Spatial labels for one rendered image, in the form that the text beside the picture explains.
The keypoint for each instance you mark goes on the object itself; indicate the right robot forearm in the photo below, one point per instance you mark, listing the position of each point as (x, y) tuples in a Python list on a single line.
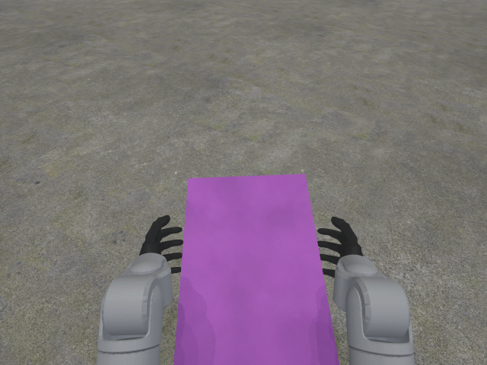
[(378, 318)]

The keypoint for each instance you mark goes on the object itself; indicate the left robot hand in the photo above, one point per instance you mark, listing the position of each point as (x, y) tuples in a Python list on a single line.
[(155, 235)]

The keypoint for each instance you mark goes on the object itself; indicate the carton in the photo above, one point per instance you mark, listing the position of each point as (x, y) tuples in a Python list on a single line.
[(252, 290)]

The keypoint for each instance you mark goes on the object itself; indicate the right robot hand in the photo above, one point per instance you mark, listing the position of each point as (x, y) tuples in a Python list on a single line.
[(347, 238)]

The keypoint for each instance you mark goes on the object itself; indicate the left robot forearm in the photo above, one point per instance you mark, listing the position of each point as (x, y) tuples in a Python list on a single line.
[(131, 313)]

